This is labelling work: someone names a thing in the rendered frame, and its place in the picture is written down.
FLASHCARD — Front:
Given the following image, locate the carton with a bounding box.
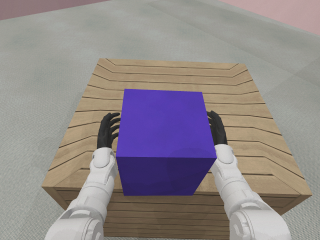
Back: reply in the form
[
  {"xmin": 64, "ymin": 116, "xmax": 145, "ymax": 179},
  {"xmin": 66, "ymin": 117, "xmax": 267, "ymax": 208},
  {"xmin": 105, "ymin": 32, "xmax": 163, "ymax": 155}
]
[{"xmin": 115, "ymin": 89, "xmax": 217, "ymax": 196}]

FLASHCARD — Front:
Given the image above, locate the robot left forearm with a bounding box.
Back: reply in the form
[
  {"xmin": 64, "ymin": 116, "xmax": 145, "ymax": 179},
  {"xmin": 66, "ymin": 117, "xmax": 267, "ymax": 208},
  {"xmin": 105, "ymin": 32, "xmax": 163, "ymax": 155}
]
[{"xmin": 44, "ymin": 147, "xmax": 118, "ymax": 240}]

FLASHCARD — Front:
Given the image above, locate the robot right forearm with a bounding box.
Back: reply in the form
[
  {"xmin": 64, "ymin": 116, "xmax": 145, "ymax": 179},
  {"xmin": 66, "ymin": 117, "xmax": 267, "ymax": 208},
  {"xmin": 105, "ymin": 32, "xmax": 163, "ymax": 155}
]
[{"xmin": 210, "ymin": 144, "xmax": 292, "ymax": 240}]

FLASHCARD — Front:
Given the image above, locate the robot left hand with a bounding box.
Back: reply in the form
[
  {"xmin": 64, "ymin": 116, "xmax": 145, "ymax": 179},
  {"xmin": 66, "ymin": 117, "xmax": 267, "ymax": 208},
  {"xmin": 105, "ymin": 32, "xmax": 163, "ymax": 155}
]
[{"xmin": 97, "ymin": 112, "xmax": 121, "ymax": 149}]

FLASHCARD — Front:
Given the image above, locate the right robot upper arm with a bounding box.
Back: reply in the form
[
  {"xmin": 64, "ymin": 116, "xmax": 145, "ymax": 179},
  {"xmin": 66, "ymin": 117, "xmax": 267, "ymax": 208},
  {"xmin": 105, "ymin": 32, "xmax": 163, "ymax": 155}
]
[{"xmin": 229, "ymin": 209, "xmax": 291, "ymax": 240}]

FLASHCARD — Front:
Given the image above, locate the pedestal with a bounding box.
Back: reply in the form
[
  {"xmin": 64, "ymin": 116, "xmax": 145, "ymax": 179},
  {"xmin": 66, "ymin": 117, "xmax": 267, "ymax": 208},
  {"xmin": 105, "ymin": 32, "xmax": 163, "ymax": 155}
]
[{"xmin": 41, "ymin": 58, "xmax": 313, "ymax": 240}]

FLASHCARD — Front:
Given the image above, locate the left robot upper arm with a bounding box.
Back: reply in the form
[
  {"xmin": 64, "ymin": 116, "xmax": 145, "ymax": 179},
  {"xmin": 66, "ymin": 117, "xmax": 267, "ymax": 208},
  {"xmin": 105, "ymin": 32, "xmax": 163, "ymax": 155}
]
[{"xmin": 45, "ymin": 217, "xmax": 104, "ymax": 240}]

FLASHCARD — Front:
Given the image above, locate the robot right hand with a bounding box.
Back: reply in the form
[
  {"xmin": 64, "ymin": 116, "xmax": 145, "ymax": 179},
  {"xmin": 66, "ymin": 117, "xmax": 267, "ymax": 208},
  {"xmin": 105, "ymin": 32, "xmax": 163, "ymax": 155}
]
[{"xmin": 206, "ymin": 110, "xmax": 228, "ymax": 146}]

